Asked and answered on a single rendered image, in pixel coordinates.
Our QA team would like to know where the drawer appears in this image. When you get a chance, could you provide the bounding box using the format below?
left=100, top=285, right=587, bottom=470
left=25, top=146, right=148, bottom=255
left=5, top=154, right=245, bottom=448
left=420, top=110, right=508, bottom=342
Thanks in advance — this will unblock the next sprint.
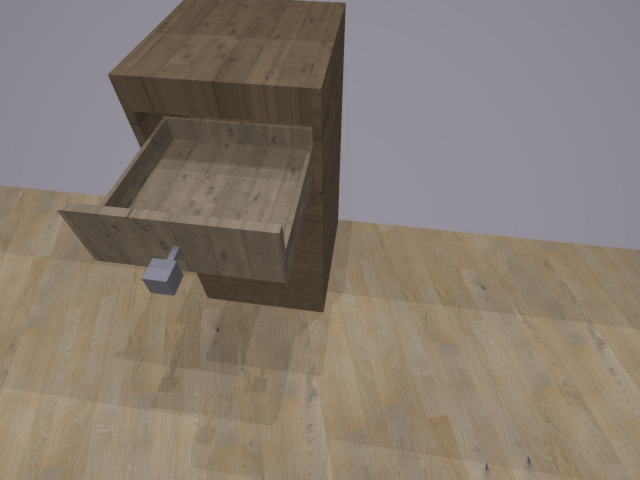
left=57, top=116, right=314, bottom=283

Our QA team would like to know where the cabinet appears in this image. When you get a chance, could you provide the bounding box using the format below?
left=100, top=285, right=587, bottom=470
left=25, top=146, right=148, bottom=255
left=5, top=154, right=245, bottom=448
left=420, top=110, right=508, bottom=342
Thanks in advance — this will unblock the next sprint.
left=108, top=0, right=346, bottom=312

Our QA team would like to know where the handle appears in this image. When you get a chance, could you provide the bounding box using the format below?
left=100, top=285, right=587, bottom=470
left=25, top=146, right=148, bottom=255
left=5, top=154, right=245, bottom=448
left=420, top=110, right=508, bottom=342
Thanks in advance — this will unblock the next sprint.
left=142, top=246, right=184, bottom=296

